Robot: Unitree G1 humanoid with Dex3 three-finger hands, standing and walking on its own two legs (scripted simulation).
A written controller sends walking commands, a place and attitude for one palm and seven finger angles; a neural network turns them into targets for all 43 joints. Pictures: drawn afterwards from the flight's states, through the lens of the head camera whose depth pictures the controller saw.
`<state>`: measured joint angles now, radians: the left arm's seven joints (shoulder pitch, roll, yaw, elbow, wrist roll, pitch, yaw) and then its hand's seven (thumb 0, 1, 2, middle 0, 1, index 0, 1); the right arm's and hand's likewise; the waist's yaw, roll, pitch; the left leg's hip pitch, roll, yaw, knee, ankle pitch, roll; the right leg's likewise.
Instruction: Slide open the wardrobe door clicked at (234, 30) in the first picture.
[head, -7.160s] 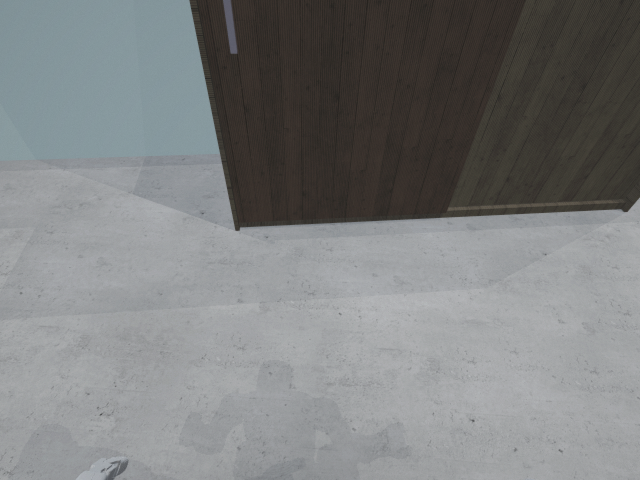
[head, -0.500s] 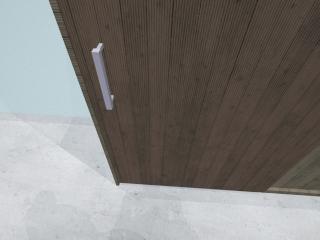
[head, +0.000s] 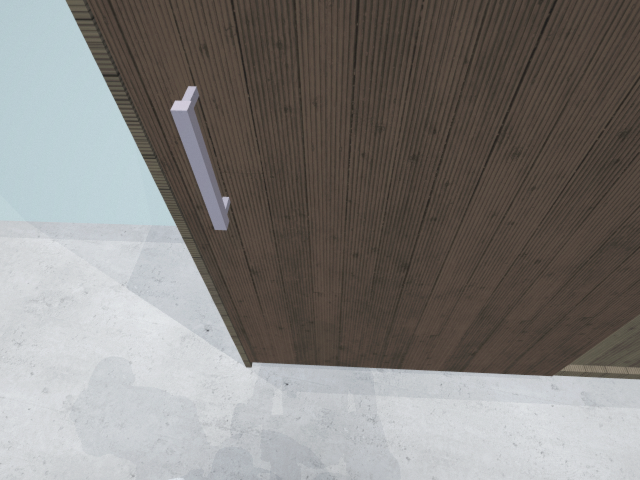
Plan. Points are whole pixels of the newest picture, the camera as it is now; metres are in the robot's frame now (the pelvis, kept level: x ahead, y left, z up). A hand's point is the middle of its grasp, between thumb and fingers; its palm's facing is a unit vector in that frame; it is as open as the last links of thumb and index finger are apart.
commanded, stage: come to a stop and stand still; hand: left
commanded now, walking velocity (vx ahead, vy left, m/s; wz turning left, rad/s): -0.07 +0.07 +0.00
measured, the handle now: (208, 165) +0.48 +0.18 +0.12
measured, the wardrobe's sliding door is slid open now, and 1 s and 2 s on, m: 0.00 0.00 0.00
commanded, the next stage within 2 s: look again from close up in 1.44 s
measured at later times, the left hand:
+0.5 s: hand out of the picture -0.02 +0.20 -0.16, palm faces +0.01 -0.97 -0.25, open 7.3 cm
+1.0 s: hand out of the picture +0.00 +0.17 -0.16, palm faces +0.01 -0.97 -0.22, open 7.3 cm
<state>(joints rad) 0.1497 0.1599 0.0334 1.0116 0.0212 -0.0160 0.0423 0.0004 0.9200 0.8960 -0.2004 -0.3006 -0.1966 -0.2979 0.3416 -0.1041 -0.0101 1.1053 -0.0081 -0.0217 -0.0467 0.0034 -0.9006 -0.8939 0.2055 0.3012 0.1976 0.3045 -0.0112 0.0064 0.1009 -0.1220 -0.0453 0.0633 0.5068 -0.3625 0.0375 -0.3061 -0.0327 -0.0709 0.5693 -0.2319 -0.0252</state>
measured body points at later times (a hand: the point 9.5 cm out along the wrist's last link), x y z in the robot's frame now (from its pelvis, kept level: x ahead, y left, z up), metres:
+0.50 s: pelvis -0.02 +0.01 +0.00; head -0.03 -0.01 +0.45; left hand -0.02 +0.25 -0.14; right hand +0.01 -0.21 -0.16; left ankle -0.04 +0.11 -0.73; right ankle +0.03 -0.10 -0.73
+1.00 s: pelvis +0.00 +0.00 +0.01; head +0.01 -0.02 +0.46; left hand +0.00 +0.22 -0.14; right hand -0.03 -0.21 -0.16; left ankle -0.04 +0.11 -0.73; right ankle +0.03 -0.10 -0.73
